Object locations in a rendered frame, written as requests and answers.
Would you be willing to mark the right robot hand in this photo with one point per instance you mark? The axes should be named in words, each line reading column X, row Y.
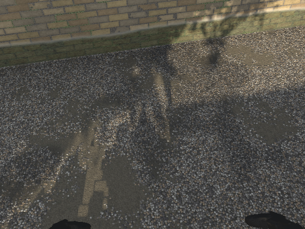
column 271, row 220

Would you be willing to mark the left robot hand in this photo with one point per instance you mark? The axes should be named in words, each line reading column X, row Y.
column 65, row 224

